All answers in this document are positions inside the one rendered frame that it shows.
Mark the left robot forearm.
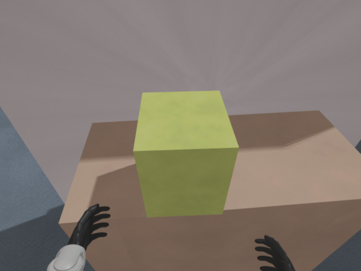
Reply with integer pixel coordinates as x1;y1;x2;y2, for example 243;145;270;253
47;244;86;271

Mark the pedestal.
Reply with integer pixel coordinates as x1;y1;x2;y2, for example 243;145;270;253
59;110;361;271

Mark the left robot hand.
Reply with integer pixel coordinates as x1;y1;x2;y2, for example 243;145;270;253
67;204;110;251

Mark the right robot hand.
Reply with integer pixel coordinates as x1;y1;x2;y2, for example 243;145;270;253
255;235;295;271

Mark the carton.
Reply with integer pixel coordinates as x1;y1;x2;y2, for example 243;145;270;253
133;90;239;217

